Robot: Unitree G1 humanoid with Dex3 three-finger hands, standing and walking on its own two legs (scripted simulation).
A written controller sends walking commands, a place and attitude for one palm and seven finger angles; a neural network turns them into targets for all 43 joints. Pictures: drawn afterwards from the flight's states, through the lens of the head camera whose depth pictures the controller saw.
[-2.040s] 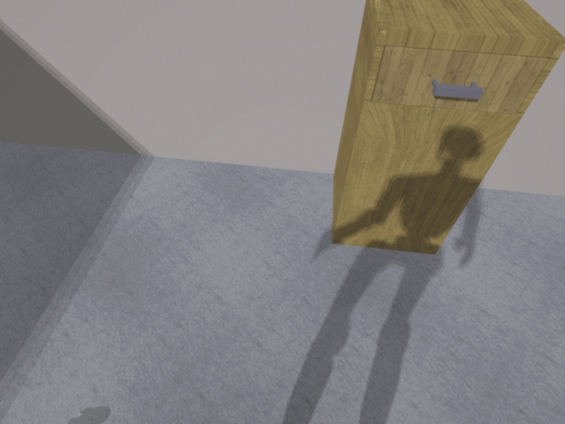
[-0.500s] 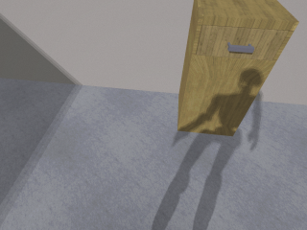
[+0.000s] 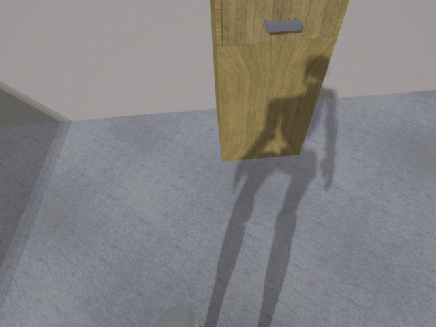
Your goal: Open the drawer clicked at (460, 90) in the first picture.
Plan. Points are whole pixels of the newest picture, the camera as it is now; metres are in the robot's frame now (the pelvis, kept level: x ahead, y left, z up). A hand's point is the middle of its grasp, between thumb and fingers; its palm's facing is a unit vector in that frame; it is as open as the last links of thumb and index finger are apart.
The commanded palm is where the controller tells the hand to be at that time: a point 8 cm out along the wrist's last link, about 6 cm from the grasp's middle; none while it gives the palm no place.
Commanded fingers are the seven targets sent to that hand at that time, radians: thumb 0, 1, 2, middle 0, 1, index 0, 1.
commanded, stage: walk to a spot facing it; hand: left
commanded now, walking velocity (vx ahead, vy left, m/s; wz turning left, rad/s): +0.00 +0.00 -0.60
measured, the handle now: (282, 23) +1.04 -0.13 +0.03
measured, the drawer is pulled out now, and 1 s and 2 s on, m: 0.00 0.00 0.00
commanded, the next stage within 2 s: none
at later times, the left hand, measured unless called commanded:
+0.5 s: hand out of the picture +0.11 +0.27 -0.16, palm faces -0.22 -0.95 -0.24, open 7.4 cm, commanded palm none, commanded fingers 0.00 0.90 0.90 -0.20 -0.30 -0.20 -0.30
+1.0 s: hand (166, 316) +0.15 +0.13 -0.14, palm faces -0.57 -0.79 -0.24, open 7.4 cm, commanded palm none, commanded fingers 0.00 0.90 0.90 -0.20 -0.30 -0.20 -0.30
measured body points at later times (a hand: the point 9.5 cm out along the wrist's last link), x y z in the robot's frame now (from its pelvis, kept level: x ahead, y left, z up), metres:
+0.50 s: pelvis -0.03 +0.07 +0.01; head +0.00 +0.09 +0.46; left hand +0.12 +0.32 -0.14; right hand -0.01 -0.20 -0.11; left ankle -0.01 +0.17 -0.73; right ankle -0.05 -0.06 -0.65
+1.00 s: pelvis -0.04 +0.03 +0.01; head -0.03 +0.00 +0.46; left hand +0.18 +0.17 -0.12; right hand -0.17 -0.21 -0.14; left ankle +0.05 +0.15 -0.66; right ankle -0.11 -0.05 -0.73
